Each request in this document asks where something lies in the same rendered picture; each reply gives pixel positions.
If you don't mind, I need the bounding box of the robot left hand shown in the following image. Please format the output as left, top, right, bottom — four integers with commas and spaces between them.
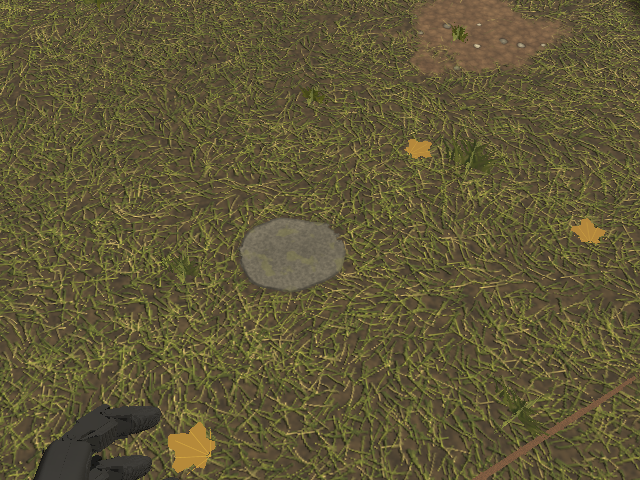
33, 404, 179, 480

